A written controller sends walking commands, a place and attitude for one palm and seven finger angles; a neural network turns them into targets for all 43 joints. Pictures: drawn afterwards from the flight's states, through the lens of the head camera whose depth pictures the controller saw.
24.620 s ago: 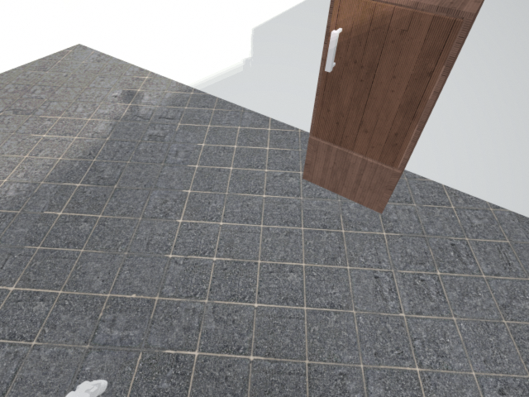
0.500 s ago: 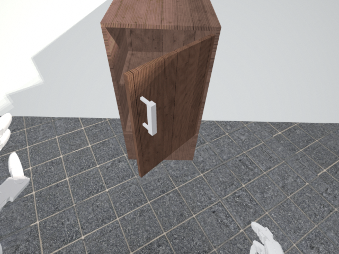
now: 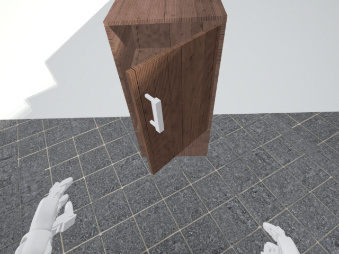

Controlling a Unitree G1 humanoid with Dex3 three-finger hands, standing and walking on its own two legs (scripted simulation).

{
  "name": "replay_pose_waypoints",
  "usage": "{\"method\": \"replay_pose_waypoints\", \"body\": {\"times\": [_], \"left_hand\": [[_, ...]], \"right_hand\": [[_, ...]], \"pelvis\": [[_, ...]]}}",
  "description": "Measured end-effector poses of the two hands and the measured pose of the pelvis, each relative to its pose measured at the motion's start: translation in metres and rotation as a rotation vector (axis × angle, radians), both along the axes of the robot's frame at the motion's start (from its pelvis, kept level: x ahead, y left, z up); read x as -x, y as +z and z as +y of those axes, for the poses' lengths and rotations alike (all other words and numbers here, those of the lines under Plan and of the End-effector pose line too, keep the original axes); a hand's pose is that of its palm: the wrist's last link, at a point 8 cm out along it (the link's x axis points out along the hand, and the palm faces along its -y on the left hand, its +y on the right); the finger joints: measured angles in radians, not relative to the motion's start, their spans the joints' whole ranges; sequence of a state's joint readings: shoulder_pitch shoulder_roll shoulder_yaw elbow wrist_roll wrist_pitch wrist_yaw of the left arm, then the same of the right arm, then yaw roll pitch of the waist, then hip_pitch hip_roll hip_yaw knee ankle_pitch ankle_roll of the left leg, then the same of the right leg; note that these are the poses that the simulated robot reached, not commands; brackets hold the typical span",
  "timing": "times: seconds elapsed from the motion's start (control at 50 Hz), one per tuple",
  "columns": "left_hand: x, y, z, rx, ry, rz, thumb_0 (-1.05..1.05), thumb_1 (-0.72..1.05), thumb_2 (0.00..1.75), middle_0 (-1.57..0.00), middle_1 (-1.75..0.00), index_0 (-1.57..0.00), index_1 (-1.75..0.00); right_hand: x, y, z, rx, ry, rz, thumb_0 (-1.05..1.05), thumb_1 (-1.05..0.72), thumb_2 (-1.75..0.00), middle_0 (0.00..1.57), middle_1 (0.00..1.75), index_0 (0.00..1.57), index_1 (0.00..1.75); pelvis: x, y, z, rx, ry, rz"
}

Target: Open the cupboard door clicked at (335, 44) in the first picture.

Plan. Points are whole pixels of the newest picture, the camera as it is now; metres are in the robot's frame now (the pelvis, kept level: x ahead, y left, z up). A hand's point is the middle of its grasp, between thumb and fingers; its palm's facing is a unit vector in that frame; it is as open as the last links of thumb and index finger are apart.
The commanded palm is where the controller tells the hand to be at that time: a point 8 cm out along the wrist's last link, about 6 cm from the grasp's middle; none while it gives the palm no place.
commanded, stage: let the arm hang, fingers relaxed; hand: left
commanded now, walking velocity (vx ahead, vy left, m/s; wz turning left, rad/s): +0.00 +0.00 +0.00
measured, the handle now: (154, 113) +0.55 +0.09 -0.02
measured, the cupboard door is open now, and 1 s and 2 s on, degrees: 44 44 44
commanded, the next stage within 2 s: look to check the result in 0.96 s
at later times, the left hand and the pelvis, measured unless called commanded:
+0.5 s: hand out of the picture +0.02 +0.20 -0.15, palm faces +0.03 -0.95 -0.30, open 7.3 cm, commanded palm none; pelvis +0.00 -0.03 +0.01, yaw +1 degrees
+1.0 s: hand out of the picture +0.07 +0.18 -0.15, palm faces +0.03 -0.97 -0.25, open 7.3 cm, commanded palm none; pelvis +0.02 -0.02 +0.01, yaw +0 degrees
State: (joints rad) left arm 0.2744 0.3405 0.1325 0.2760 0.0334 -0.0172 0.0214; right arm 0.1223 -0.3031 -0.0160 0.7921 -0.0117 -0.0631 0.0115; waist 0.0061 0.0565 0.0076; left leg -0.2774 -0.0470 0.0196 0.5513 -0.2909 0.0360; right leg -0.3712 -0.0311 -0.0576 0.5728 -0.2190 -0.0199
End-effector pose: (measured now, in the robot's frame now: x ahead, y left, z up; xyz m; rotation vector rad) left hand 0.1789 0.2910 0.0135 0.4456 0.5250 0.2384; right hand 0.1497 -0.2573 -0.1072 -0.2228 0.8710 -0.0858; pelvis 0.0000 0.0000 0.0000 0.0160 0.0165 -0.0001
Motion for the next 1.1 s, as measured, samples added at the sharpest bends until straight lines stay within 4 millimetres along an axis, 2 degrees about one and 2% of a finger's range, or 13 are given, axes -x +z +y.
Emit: {"method": "replay_pose_waypoints", "body": {"times": [0.04, 0.08, 0.12, 0.16, 0.18, 0.26, 0.36, 0.46, 0.6, 0.72, 0.82, 0.96, 1.1], "left_hand": [[0.023, -0.051, -0.016, 0.075, 0.018, 0.215, 0.0, 0.9, 0.9, -0.2, -0.3, -0.2, -0.3], [0.051, -0.091, -0.037, 0.151, 0.027, 0.388, 0.01, 0.91, 0.9, -0.2, -0.3, -0.2, -0.3], [0.081, -0.12, -0.06, 0.225, 0.035, 0.524, 0.01, 0.91, 0.9, -0.2, -0.3, -0.2, -0.3], [0.108, -0.14, -0.08, 0.291, 0.047, 0.629, 0.01, 0.91, 0.9, -0.2, -0.3, -0.2, -0.3], [0.12, -0.145, -0.086, 0.313, 0.067, 0.663, 0.01, 0.92, 0.9, -0.2, -0.3, -0.21, -0.3], [0.15, -0.152, -0.083, 0.321, 0.144, 0.738, 0.0, 0.96, 0.9, -0.21, -0.3, -0.21, -0.3], [0.172, -0.146, -0.068, 0.286, 0.207, 0.793, 0.0, 0.94, 0.9, -0.21, -0.3, -0.21, -0.3], [0.171, -0.135, -0.052, 0.24, 0.243, 0.791, 0.0, 0.92, 0.9, -0.2, -0.3, -0.21, -0.3], [0.148, -0.126, -0.043, 0.211, 0.242, 0.732, 0.0, 0.91, 0.9, -0.2, -0.3, -0.2, -0.3], [0.127, -0.125, -0.049, 0.225, 0.215, 0.691, 0.0, 0.91, 0.9, -0.2, -0.3, -0.2, -0.3], [0.117, -0.128, -0.058, 0.249, 0.196, 0.683, 0.0, 0.91, 0.9, -0.2, -0.3, -0.2, -0.3], [0.115, -0.133, -0.067, 0.274, 0.19, 0.697, 0.0, 0.91, 0.9, -0.2, -0.3, -0.21, -0.3], [0.12, -0.134, -0.065, 0.271, 0.204, 0.725, 0.0, 0.91, 0.9, -0.2, -0.3, -0.21, -0.3]], "right_hand": [[0.014, -0.007, -0.007, 0.004, -0.02, 0.049, 0.01, -0.91, -0.9, 0.21, 0.3, 0.21, 0.3], [0.032, -0.01, -0.013, 0.016, -0.038, 0.113, 0.01, -0.91, -0.9, 0.21, 0.3, 0.21, 0.3], [0.054, -0.011, -0.02, 0.035, -0.052, 0.191, 0.01, -0.91, -0.9, 0.2, 0.3, 0.2, 0.3], [0.078, -0.012, -0.026, 0.055, -0.065, 0.275, 0.01, -0.91, -0.9, 0.2, 0.3, 0.2, 0.3], [0.089, -0.011, -0.028, 0.064, -0.071, 0.317, 0.01, -0.91, -0.9, 0.2, 0.3, 0.2, 0.3], [0.128, -0.012, -0.034, 0.079, -0.089, 0.461, 0.01, -0.91, -0.9, 0.2, 0.3, 0.2, 0.3], [0.156, -0.017, -0.031, 0.055, -0.112, 0.549, 0.01, -0.91, -0.9, 0.2, 0.3, 0.2, 0.3], [0.165, -0.024, -0.02, 0.013, -0.12, 0.567, 0.01, -0.91, -0.9, 0.2, 0.3, 0.2, 0.3], [0.157, -0.031, -0.004, -0.032, -0.111, 0.543, 0.01, -0.91, -0.9, 0.2, 0.3, 0.2, 0.3], [0.143, -0.031, 0.0, -0.038, -0.108, 0.51, 0.01, -0.91, -0.9, 0.2, 0.3, 0.2, 0.3], [0.13, -0.028, -0.002, -0.026, -0.111, 0.486, 0.01, -0.91, -0.9, 0.2, 0.3, 0.2, 0.3], [0.115, -0.023, -0.009, -0.001, -0.112, 0.463, 0.01, -0.91, -0.9, 0.2, 0.3, 0.2, 0.3], [0.104, -0.021, -0.015, 0.014, -0.106, 0.457, 0.01, -0.91, -0.9, 0.2, 0.3, 0.2, 0.3]], "pelvis": [[0.002, -0.001, -0.003, -0.006, -0.007, -0.006], [0.004, -0.002, -0.008, -0.009, -0.008, -0.014], [0.005, -0.001, -0.013, -0.01, -0.006, -0.021], [0.007, 0.001, -0.017, -0.007, -0.003, -0.028], [0.007, 0.002, -0.019, -0.005, 0.0, -0.03], [0.008, 0.006, -0.027, 0.005, 0.013, -0.033], [0.006, 0.009, -0.029, 0.013, 0.018, -0.038], [0.003, 0.011, -0.028, 0.013, 0.016, -0.045], [0.001, 0.012, -0.026, 0.01, 0.013, -0.049], [-0.003, 0.013, -0.023, 0.007, 0.009, -0.048], [-0.008, 0.014, -0.022, 0.006, 0.007, -0.048], [-0.014, 0.015, -0.023, 0.007, 0.006, -0.048], [-0.018, 0.015, -0.025, 0.008, 0.006, -0.047]]}}
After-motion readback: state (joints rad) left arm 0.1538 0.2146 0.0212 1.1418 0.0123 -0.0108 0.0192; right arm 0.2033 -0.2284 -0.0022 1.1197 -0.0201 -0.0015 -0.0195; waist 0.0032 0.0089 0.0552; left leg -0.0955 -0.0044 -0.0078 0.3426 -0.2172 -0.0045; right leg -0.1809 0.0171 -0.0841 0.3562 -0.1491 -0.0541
